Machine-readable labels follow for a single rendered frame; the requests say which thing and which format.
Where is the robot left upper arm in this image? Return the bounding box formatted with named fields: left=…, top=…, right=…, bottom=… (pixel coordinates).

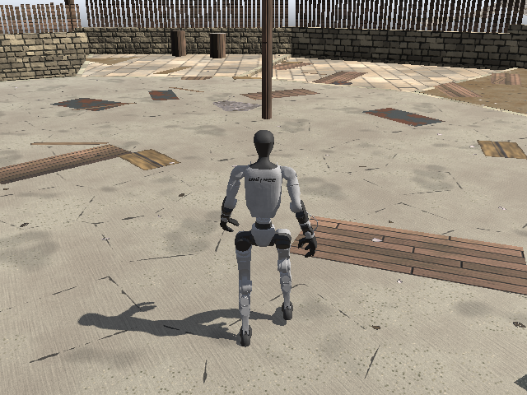
left=224, top=165, right=247, bottom=209

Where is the right robot thigh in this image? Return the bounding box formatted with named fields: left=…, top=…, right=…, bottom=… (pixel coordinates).
left=274, top=229, right=291, bottom=273

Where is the robot left forearm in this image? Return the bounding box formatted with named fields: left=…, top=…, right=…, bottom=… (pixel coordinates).
left=221, top=196, right=233, bottom=222

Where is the robot right upper arm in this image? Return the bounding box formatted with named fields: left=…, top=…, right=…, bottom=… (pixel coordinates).
left=281, top=166, right=303, bottom=213

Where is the robot left hand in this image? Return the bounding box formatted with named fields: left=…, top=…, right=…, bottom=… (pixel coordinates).
left=220, top=218, right=239, bottom=232

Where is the robot right forearm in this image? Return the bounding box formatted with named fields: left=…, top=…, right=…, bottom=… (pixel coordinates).
left=296, top=200, right=315, bottom=239

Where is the robot right hand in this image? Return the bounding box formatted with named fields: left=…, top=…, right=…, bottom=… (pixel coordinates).
left=298, top=236, right=317, bottom=258

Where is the humanoid robot torso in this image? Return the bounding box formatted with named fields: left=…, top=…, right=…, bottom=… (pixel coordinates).
left=245, top=162, right=283, bottom=247

